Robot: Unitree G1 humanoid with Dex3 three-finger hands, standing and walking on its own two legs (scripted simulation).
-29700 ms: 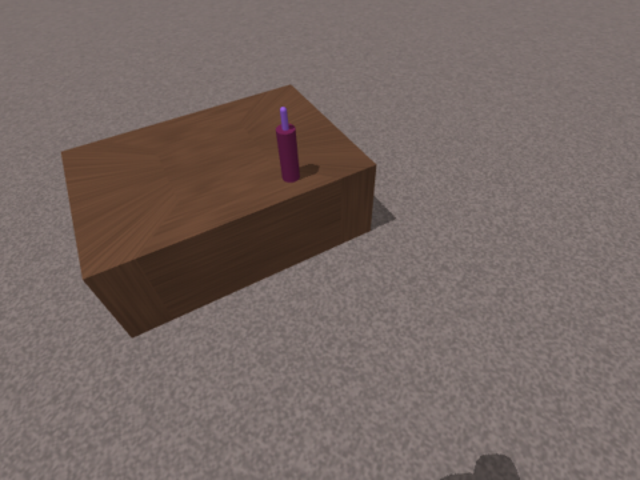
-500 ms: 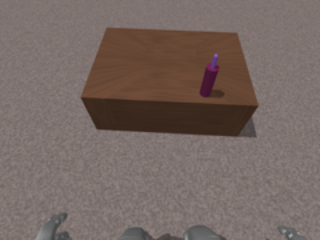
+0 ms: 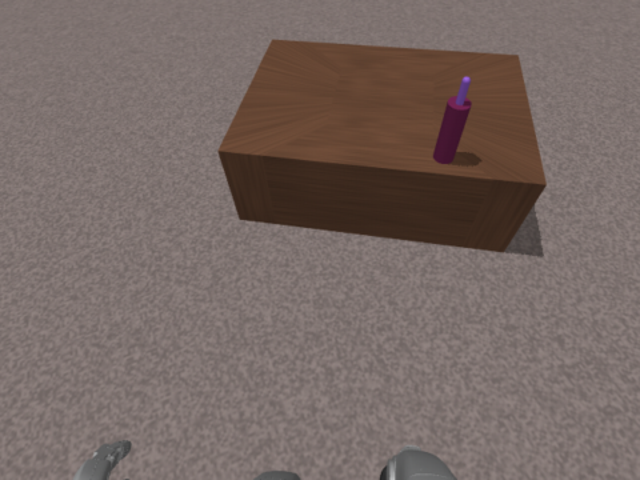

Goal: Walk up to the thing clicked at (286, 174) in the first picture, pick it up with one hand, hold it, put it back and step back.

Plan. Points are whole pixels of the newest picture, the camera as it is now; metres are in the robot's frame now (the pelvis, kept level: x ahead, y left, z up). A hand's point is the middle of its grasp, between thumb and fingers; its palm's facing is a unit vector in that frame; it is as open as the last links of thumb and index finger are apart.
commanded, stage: step back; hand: right
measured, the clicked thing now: (454, 121) +1.04 -0.29 -0.25
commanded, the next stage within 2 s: stand in 1.08 s
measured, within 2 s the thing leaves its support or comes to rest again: neither
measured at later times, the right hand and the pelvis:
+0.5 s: hand out of the picture +0.04 -0.26 -0.13, palm faces -0.01 +0.93 -0.38, open 7.4 cm; pelvis -0.03 +0.01 +0.02, yaw -2 degrees
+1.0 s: hand out of the picture +0.08 -0.24 -0.14, palm faces +0.05 +0.94 -0.34, open 7.4 cm; pelvis +0.02 +0.01 +0.02, yaw -4 degrees
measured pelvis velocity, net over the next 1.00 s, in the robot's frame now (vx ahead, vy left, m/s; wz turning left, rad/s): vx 0.02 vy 0.01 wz -0.06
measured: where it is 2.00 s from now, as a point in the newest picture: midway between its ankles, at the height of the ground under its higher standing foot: outside the picture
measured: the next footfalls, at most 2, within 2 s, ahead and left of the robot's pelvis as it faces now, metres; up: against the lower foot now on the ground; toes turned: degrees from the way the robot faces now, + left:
right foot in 0.24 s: +0.03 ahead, -0.11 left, +0.00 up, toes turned -5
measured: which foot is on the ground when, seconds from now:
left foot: down 0.00-1.00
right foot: down 0.00-0.00, up 0.02-0.22, down 0.24-1.00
